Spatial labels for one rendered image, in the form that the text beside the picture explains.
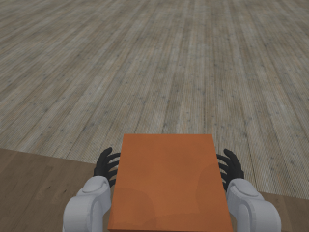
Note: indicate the left robot forearm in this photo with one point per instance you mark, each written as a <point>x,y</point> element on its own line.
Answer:
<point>84,212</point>

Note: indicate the carton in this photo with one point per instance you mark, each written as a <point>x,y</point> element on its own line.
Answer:
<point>169,182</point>

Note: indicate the robot left hand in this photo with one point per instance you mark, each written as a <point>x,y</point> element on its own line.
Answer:
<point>103,166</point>

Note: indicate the robot right hand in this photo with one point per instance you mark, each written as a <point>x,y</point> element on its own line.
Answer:
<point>233,168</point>

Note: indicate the right robot forearm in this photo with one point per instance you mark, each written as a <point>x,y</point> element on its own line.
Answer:
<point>252,212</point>

